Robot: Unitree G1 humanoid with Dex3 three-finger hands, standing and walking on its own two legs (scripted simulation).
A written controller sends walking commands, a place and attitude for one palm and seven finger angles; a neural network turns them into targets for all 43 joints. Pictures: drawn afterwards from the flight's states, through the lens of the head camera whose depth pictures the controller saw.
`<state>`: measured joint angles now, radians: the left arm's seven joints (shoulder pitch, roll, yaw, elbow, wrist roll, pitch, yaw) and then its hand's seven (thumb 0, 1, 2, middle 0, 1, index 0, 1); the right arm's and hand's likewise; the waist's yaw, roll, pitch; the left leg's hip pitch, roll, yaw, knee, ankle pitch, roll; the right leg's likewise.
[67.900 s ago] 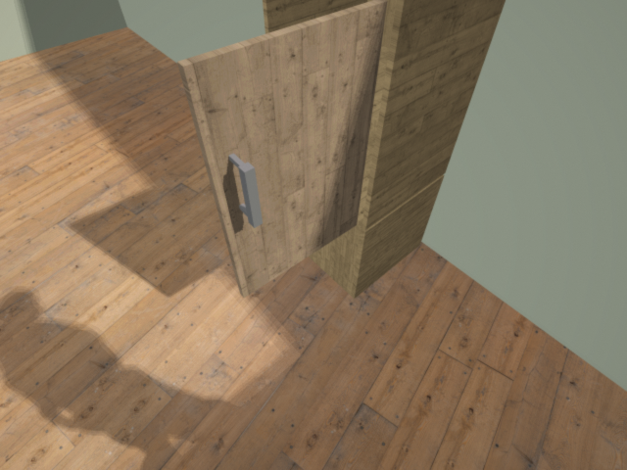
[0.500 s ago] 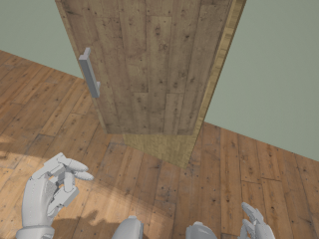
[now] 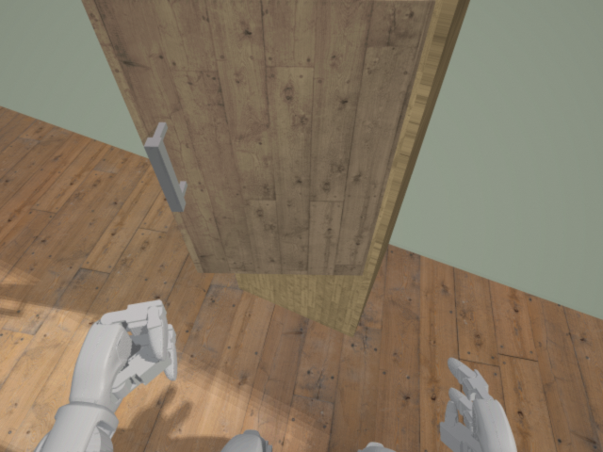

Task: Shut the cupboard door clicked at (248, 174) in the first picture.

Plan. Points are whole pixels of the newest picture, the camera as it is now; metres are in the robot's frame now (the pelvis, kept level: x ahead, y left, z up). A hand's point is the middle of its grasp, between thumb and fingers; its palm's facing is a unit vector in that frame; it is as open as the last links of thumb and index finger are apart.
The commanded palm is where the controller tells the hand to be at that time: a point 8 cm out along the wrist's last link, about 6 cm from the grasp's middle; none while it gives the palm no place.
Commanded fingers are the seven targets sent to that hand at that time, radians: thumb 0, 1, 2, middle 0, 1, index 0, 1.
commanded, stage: raise the hand and make a fist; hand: left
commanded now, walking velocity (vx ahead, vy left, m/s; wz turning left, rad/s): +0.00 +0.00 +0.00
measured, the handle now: (170, 169) +0.50 +0.24 +0.08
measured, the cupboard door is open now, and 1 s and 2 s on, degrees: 24 24 24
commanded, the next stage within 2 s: bring the fist close to the handle in 0.46 s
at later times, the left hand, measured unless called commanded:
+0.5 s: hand (156, 327) +0.24 +0.18 +0.09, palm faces +0.09 -1.00 -0.04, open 3.1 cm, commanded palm +0.21 +0.23 +0.08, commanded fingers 0.00 0.90 0.90 -1.30 -1.50 -1.30 -1.50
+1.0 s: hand (170, 286) +0.29 +0.19 +0.08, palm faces +0.03 -1.00 -0.02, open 3.1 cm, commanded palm +0.28 +0.25 +0.08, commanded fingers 0.00 0.90 0.90 -1.30 -1.50 -1.30 -1.50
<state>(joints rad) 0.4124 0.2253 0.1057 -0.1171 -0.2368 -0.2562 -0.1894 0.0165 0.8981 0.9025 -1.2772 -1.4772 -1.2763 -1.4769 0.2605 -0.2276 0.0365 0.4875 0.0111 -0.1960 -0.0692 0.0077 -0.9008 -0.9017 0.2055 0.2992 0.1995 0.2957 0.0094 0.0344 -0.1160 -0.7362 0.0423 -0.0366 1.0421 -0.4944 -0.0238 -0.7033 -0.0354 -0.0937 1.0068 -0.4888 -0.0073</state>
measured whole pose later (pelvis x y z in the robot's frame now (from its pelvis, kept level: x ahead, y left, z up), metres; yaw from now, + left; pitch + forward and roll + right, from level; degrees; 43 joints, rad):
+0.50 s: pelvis +0.01 -0.01 +0.01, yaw +0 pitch +11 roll -1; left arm 0.35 0.20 0.17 -0.07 -0.27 -0.36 -0.18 0.02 0.90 0.90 -1.30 -1.50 -1.29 -1.50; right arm 0.27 -0.25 0.01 0.53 0.01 -0.18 -0.06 0.01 -0.90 -0.90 0.20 0.30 0.20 0.30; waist 0.01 0.03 -0.11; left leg -0.70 0.04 -0.03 1.00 -0.49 -0.03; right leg -0.68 -0.03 -0.09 0.98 -0.49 -0.01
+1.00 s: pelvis -0.01 +0.00 +0.01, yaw -1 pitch +10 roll -1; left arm 0.02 0.23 0.20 0.22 -0.25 -0.25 -0.18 0.02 0.90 0.90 -1.30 -1.50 -1.30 -1.50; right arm 0.27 -0.24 0.03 0.57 0.02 -0.17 -0.08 0.01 -0.90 -0.90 0.20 0.30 0.20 0.30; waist -0.02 0.03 -0.10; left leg -0.70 0.04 -0.01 0.97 -0.45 -0.02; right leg -0.68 -0.04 -0.07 0.95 -0.44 0.00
